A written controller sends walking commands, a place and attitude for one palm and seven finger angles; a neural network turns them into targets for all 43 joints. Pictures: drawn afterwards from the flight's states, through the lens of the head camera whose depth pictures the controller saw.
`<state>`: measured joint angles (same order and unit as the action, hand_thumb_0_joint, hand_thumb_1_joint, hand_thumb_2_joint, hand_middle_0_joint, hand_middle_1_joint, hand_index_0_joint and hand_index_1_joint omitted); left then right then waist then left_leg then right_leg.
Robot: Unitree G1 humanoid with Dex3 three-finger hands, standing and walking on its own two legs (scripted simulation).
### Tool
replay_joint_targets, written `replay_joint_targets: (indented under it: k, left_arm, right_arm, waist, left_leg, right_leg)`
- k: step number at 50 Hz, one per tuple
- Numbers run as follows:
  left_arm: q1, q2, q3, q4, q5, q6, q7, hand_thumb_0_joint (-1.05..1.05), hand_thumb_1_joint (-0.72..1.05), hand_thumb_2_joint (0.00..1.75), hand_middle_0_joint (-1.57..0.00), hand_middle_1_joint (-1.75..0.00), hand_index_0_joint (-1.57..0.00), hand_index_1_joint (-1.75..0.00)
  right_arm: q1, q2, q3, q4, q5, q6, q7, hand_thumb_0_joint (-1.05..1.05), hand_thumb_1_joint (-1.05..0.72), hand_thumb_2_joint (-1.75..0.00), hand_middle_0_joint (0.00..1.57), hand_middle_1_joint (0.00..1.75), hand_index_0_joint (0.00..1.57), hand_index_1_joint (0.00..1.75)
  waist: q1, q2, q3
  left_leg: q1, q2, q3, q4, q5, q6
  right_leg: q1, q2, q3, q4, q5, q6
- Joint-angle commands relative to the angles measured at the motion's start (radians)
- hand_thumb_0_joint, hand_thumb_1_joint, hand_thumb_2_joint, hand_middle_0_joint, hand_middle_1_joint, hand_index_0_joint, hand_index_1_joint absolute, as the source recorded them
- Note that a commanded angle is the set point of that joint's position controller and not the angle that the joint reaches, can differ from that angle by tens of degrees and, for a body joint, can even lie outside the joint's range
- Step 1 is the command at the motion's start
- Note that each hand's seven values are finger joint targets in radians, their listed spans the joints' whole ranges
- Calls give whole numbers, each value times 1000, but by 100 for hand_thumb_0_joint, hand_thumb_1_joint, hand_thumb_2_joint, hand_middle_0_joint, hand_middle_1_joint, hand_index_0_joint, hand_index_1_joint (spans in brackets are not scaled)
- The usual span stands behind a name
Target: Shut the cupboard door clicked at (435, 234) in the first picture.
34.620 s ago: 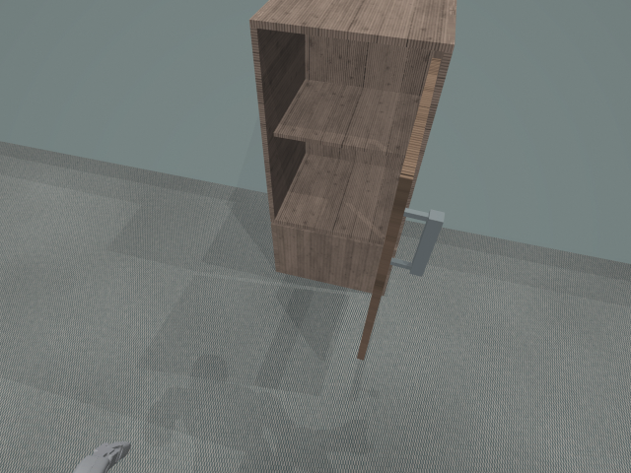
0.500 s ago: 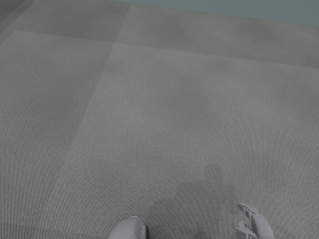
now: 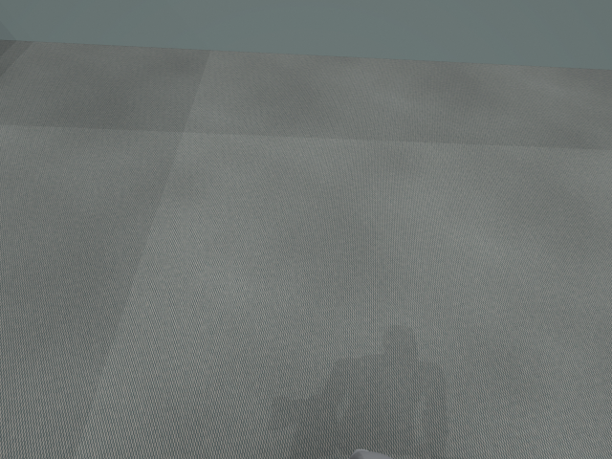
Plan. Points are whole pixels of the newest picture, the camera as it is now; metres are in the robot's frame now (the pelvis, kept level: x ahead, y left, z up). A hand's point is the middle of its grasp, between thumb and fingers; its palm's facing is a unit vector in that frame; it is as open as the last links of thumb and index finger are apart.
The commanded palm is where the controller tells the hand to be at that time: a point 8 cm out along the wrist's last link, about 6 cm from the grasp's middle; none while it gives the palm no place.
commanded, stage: turn to face it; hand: left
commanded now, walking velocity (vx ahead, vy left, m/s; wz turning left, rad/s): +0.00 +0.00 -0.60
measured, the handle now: out of the picture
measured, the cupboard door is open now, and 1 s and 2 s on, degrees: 57 57 57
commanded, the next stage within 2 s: none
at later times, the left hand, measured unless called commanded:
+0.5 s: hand (163, 429) +0.18 +0.22 -0.18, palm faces -0.18 -0.96 -0.23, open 7.4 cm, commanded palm none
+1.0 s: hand (250, 342) +0.31 +0.10 -0.15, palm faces -0.58 -0.77 -0.28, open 7.4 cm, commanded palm none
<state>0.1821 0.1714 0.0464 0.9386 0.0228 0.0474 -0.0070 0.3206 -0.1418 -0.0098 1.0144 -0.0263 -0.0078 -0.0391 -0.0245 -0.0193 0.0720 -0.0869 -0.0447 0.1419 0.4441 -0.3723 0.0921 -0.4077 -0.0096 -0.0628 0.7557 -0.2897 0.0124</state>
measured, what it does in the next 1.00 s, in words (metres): steps on the spot, turning right: right foot, then left foot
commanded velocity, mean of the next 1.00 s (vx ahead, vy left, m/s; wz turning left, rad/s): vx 0.00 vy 0.00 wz -0.60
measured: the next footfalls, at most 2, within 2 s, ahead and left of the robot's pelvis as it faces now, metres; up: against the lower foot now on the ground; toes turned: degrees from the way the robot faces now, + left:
right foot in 0.06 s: +0.06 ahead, -0.11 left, +0.00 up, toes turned -6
left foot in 0.48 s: +0.20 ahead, +0.13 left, +0.00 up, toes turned -16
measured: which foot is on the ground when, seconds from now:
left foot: down 0.00-0.08, up 0.10-0.46, down 0.48-0.92, up 0.94-1.00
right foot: up 0.00-0.04, down 0.06-0.48, up 0.50-0.90, down 0.92-1.00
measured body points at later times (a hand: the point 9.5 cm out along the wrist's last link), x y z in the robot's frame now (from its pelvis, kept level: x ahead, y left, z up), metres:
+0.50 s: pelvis +0.09 +0.03 -0.01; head +0.13 +0.04 +0.44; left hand +0.19 +0.27 -0.16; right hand +0.17 -0.25 -0.12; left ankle +0.16 +0.14 -0.74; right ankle +0.02 -0.10 -0.73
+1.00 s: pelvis +0.09 +0.00 -0.01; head +0.12 -0.05 +0.44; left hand +0.34 +0.14 -0.12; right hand -0.04 -0.24 -0.16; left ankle +0.15 +0.14 -0.68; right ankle +0.03 -0.08 -0.73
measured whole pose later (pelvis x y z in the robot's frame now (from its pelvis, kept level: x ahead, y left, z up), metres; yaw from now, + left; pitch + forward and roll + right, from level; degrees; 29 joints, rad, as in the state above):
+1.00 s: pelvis +0.09 +0.00 -0.01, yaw -35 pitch +1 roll +0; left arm 0.15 0.22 0.05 0.84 0.02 0.03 -0.03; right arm 0.25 -0.30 -0.06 0.92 -0.01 0.07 -0.02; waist -0.03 0.06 0.09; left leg -0.43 0.13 0.09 1.02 -0.51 -0.07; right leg -0.30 0.00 -0.06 0.62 -0.34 -0.04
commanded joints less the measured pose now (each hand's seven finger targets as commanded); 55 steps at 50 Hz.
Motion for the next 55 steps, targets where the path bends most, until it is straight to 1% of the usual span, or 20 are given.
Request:
replay_joint_targets:
  k: [1, 2, 3, 4, 5, 10, 18, 22, 23, 24, 25, 26, 31, 39, 43, 44, 46, 47, 51, 55]
  left_arm:
    - [92, 91, 31, -67, -2, -31, 6, 0, 90, 90, -20, -30, -20, -30]
    - [188, 117, 41, -45, -1, -40, 8, 0, 90, 90, -20, -30, -20, -30]
    - [289, 195, 60, -16, 6, -54, 19, 0, 90, 90, -20, -30, -20, -30]
    - [309, 246, 68, 1, -5, -57, 29, 0, 90, 90, -20, -30, -20, -30]
    - [253, 220, 65, -16, -10, -49, 43, 0, 90, 90, -20, -30, -20, -30]
    - [75, 180, 59, -74, -4, -50, 40, 0, 90, 90, -20, -30, -20, -30]
    - [104, 221, 80, -84, 5, -38, 19, 0, 90, 90, -20, -30, -20, -30]
    - [34, 223, 86, -115, -4, -24, 19, 0, 90, 90, -20, -30, -20, -30]
    - [54, 171, 74, -132, -13, -20, 18, 0, 90, 90, -20, -30, -20, -30]
    - [91, 124, 62, -138, -20, -21, 10, 0, 90, 90, -20, -30, -20, -30]
    - [67, 158, 63, -145, -12, -18, 13, 0, 90, 90, -20, -30, -20, -30]
    - [96, 163, 69, -155, -4, -18, 7, 0, 90, 90, -20, -30, -20, -30]
    - [55, 169, 71, -142, -1, 14, -30, 0, 90, 90, -20, -30, -20, -30]
    - [-42, 140, 49, -184, 0, 8, -41, 0, 90, 90, -20, -30, -20, -30]
    - [5, 150, 46, -165, -2, -7, -38, 0, 90, 90, -20, -30, -20, -30]
    - [68, 181, 54, -147, 0, -15, -34, 0, 90, 90, -20, -30, -20, -30]
    - [169, 363, 87, -109, 5, -33, -7, 0, 90, 90, -20, -30, -20, -30]
    - [186, 360, 84, -107, -6, -29, 6, 0, 90, 90, -20, -30, -20, -30]
    - [-4, 236, 57, -151, -9, -30, 19, 0, 90, 90, -20, -30, -20, -30]
    - [17, 240, 62, -145, -3, -34, 14, 0, 90, 90, -20, -30, -20, -30]
  right_arm:
    - [52, -186, -49, -41, 12, -11, -20, 0, -90, -90, 20, 30, 20, 30]
    - [21, -195, -55, -58, 23, -12, -17, 0, -90, -90, 20, 30, 20, 30]
    - [1, -172, -60, -86, 36, -13, -12, 0, -90, -90, 20, 30, 20, 30]
    - [-41, -145, -54, -118, 32, -14, -6, 0, -90, -90, 20, 30, 20, 30]
    - [-76, -142, -51, -116, 25, -1, -13, 0, -90, -90, 20, 30, 20, 30]
    - [-86, -107, -50, -120, 13, 28, 12, 0, -90, -90, 20, 30, 20, 30]
    - [-207, -132, -56, -194, 21, 19, 11, 0, -90, -90, 20, 30, 20, 30]
    - [-96, -169, -63, -180, 26, 3, 3, 0, -90, -90, 20, 30, 20, 30]
    - [-56, -241, -73, -175, 17, -10, -1, 0, -90, -90, 20, 30, 20, 30]
    - [-18, -328, -92, -183, 8, -12, 1, 0, -90, -90, 20, 30, 20, 30]
    - [-11, -330, -82, -195, -1, -2, -3, 0, -90, -90, 20, 30, 20, 30]
    - [-65, -307, -69, -226, -7, 2, 2, 0, -90, -90, 20, 30, 20, 30]
    - [-159, -250, -48, -252, -5, 4, -4, 0, -90, -90, 20, 30, 20, 30]
    - [-61, -284, -73, -206, -4, 8, 8, 0, -90, -90, 20, 30, 20, 30]
    - [-68, -305, -85, -194, 0, 13, 15, 0, -90, -90, 20, 30, 20, 30]
    - [-81, -299, -87, -197, 7, 14, 19, 0, -90, -90, 20, 30, 20, 30]
    - [-142, -183, -57, -263, 12, 19, 26, 0, -90, -90, 20, 30, 20, 30]
    - [-142, -214, -58, -256, 15, 32, 14, 0, -90, -90, 20, 30, 20, 30]
    - [-118, -217, -65, -199, 9, 35, 18, 0, -90, -90, 20, 30, 20, 30]
    - [-112, -194, -65, -193, 9, 41, 22, 0, -90, -90, 20, 30, 20, 30]
  waist:
    - [47, 100, -115]
    - [95, 80, -173]
    - [122, -86, -259]
    - [116, -147, -231]
    - [106, -83, -171]
    - [17, -39, -111]
    - [51, -147, -109]
    - [-15, -142, -129]
    - [-21, 33, -164]
    - [-19, 324, -213]
    - [-29, 243, -189]
    - [2, 155, -148]
    - [38, 222, -64]
    - [-12, 236, -120]
    - [19, 210, -153]
    - [57, 155, -172]
    - [114, -296, -161]
    - [115, -226, -176]
    - [25, -154, -113]
    - [27, -120, -114]
  left_leg:
    - [113, 316, -109, 171, 1102, 5]
    - [37, 274, -78, 315, 1020, -34]
    - [-204, 152, -4, 575, 624, -95]
    - [-442, 17, -5, 807, -238, -142]
    - [-503, 72, -166, 840, -247, -132]
    - [-447, 110, -156, 672, -57, -160]
    - [-386, 62, -128, 375, -30, -172]
    - [-83, 55, -133, 24, 180, -162]
    - [74, 212, -271, -86, 280, -120]
    - [140, 477, -514, -96, 511, -7]
    - [46, 545, -555, -95, 573, 83]
    - [-69, 526, -496, -130, 388, 99]
    - [-112, 366, -220, -129, 398, 32]
    - [-10, 404, -97, -66, 486, 39]
    - [-49, 394, -38, 66, 500, -15]
    - [-118, 362, 1, 177, 434, -62]
    - [-532, 125, 32, 615, -294, -172]
    - [-542, 145, -110, 731, -269, -161]
    - [-535, 173, -147, 736, -24, -183]
    - [-467, 133, -127, 613, 2, -190]
  right_leg:
    - [117, 24, -11, -190, 91, -37]
    - [272, -1, 42, -280, 285, -62]
    - [507, -197, 308, -291, 767, -171]
    - [578, -413, 507, -314, 1185, -327]
    - [532, -397, 487, -324, 1050, -357]
    - [303, -212, 297, -381, 698, -217]
    - [298, -157, 383, -320, 683, -195]
    - [131, -95, 383, -207, 493, -109]
    - [-10, 2, 319, -102, 225, -57]
    - [-128, 94, 160, 150, -333, 3]
    - [-113, 49, 147, 323, -396, 13]
    - [-90, 17, 138, 406, -351, 19]
    - [-127, -23, 76, 432, -173, 51]
    - [-44, -23, -17, 100, -152, 43]
    - [134, 10, -51, -168, -11, 9]
    - [259, -6, -25, -300, 117, -8]
    - [443, -383, 477, -403, 675, -183]
    - [396, -406, 455, -398, 649, -242]
    - [306, -234, 282, -391, 518, -184]
    - [268, -203, 288, -403, 439, -185]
